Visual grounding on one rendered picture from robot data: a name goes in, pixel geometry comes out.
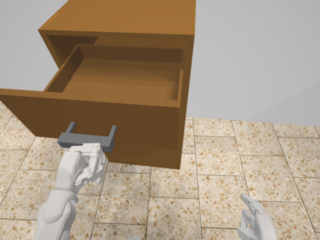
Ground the robot right hand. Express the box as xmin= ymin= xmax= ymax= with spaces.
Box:
xmin=237 ymin=193 xmax=279 ymax=240

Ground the robot left forearm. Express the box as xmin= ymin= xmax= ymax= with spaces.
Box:
xmin=33 ymin=188 xmax=79 ymax=240

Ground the cabinet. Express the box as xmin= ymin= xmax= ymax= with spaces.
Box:
xmin=38 ymin=0 xmax=196 ymax=170

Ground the robot left hand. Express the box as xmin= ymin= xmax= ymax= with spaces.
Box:
xmin=55 ymin=143 xmax=107 ymax=195

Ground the handle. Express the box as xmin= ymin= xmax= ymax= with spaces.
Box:
xmin=57 ymin=121 xmax=117 ymax=153

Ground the drawer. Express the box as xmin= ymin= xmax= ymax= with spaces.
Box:
xmin=0 ymin=44 xmax=186 ymax=150

